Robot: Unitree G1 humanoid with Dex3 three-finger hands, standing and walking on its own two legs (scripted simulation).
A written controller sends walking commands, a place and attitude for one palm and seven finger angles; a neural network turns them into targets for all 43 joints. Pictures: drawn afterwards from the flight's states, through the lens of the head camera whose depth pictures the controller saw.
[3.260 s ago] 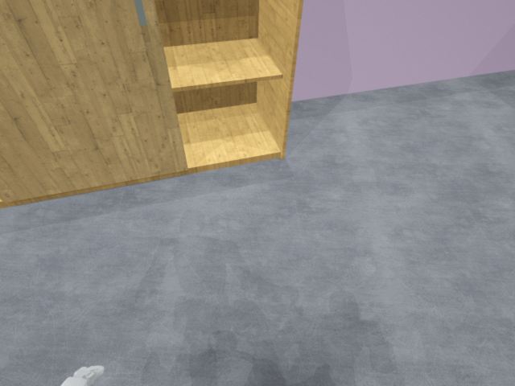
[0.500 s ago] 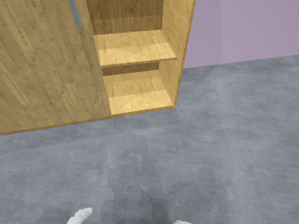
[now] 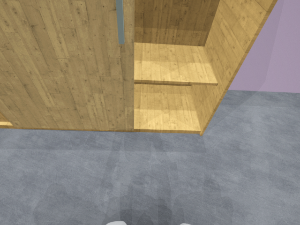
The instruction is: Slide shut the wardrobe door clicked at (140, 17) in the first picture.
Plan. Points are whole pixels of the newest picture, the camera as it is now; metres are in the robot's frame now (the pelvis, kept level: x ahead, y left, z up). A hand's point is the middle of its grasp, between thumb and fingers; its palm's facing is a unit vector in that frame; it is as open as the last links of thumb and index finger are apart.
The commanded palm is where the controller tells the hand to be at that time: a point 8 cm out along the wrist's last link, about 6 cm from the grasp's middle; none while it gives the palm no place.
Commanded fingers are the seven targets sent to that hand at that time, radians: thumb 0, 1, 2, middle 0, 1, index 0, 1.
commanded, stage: take the last steps up to it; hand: left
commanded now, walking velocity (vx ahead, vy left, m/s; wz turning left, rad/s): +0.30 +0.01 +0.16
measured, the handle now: (120, 10) +0.80 +0.20 +0.17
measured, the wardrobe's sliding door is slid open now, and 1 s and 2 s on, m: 0.53 0.53 0.53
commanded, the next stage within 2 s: come to a stop and stand still in 0.90 s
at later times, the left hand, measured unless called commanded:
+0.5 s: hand out of the picture +0.10 +0.14 -0.15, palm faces +0.15 -0.97 -0.21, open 7.3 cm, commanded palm none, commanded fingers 0.00 0.90 0.90 -0.20 -0.30 -0.20 -0.30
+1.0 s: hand (84, 173) +0.29 +0.25 -0.17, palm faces +0.15 -0.97 -0.18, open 7.4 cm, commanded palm none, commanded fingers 0.00 0.90 0.90 -0.20 -0.30 -0.20 -0.30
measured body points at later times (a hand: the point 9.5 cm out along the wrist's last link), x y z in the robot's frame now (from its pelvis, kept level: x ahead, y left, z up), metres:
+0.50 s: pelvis +0.13 -0.03 +0.02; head +0.13 -0.05 +0.46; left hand +0.09 +0.19 -0.13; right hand +0.14 -0.26 -0.15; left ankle +0.13 +0.10 -0.66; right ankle +0.10 -0.14 -0.73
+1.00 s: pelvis +0.28 +0.06 +0.01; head +0.29 +0.08 +0.46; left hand +0.28 +0.30 -0.15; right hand +0.35 -0.17 -0.13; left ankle +0.29 +0.13 -0.73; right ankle +0.31 -0.07 -0.66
